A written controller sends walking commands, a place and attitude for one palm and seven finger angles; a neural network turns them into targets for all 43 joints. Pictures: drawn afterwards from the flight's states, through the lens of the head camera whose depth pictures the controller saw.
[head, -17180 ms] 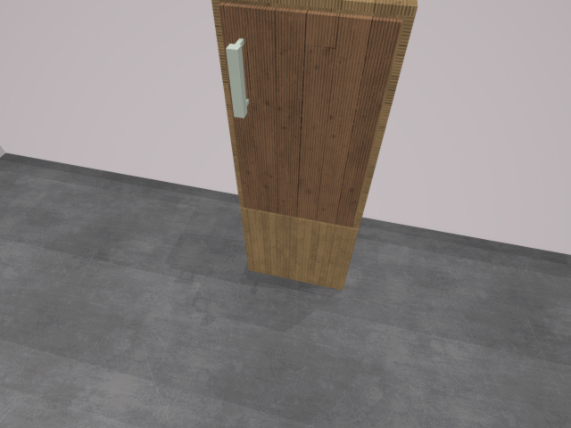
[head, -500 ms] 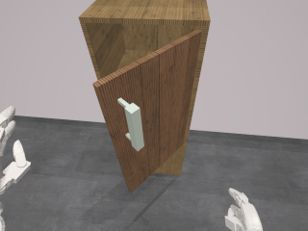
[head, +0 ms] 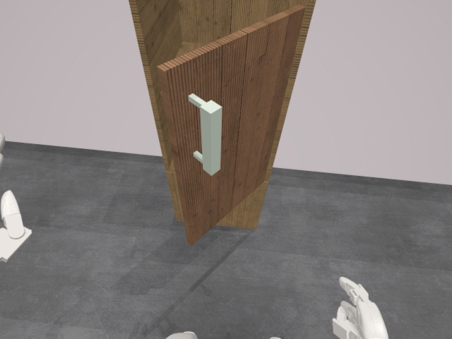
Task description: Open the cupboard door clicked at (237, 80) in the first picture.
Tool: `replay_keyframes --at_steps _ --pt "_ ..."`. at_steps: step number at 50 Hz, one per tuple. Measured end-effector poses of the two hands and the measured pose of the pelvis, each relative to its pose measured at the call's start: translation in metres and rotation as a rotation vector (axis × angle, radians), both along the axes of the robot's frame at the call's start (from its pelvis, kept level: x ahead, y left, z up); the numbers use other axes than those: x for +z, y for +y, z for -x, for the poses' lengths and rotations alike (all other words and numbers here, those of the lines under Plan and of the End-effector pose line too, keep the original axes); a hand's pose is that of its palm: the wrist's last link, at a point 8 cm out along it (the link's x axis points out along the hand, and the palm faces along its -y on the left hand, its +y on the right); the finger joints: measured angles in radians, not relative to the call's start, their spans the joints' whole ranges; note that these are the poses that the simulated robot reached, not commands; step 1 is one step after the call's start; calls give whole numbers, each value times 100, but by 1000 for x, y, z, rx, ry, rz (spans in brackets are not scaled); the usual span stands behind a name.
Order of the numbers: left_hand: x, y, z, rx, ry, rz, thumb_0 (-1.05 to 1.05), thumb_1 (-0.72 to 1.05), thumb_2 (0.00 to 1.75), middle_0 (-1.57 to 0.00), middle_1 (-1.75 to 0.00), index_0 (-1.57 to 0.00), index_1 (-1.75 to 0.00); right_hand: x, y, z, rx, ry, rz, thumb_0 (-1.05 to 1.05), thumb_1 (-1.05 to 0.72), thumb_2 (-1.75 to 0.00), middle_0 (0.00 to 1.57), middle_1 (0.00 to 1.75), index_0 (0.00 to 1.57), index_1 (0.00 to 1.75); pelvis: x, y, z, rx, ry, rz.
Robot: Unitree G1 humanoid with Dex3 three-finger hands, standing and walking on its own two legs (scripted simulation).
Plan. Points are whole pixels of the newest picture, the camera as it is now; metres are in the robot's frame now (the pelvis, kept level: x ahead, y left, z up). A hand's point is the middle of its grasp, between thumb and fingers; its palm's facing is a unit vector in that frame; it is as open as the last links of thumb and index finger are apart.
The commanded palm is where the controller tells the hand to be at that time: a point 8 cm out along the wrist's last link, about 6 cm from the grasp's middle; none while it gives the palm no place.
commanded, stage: step back with the hand held close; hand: left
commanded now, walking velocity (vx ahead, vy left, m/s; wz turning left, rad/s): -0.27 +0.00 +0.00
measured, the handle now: (203, 135) +0.43 +0.08 +0.13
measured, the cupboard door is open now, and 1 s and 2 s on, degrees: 51 51 51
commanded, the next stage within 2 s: stop stepping back and stand still in 0.54 s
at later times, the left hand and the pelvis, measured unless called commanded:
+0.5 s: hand out of the picture +0.14 +0.27 +0.16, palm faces +0.33 -0.80 -0.50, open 7.4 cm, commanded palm +0.06 +0.31 +0.19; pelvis -0.07 +0.01 +0.01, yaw +1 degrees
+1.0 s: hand out of the picture +0.00 +0.27 +0.18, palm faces +0.44 -0.80 -0.41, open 7.4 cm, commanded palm -0.05 +0.31 +0.19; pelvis -0.19 +0.01 +0.01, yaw +0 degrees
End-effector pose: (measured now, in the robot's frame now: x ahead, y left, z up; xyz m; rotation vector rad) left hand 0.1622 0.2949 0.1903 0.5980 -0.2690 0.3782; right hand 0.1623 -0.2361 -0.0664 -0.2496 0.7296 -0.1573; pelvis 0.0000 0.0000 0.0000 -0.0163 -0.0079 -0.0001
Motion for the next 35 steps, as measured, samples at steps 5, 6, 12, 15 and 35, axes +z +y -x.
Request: replay_keyframes --at_steps 5,6,12,15,35 --pt "-3 3 14 -12 -41 16 1 88 89 -21 -31 -21 -30 -4 2 22 -5 13 23 2 -91 -90 20 30 21 30 -4 6 15 3 -4 12" --pt "-2 5 16 -13 -44 9 1 88 89 -21 -31 -21 -30 -5 3 26 -8 14 25 2 -91 -90 20 30 21 30 -4 6 17 6 -7 16" --pt "8 12 34 24 -61 -39 1 88 89 -21 -31 -21 -30 -5 10 42 16 25 -3 2 -91 -90 20 30 21 30 0 -1 27 31 18 26" --pt "5 6 40 19 -48 -19 1 89 89 -21 -31 -21 -30 -8 10 43 44 24 -15 2 -91 -90 20 30 21 30 0 -5 40 4 40 20" --pt "12 17 123 -74 53 48 1 89 89 -21 -31 -21 -30 39 34 106 62 -62 9 1 -91 -90 20 30 21 30 25 15 130 -19 45 60"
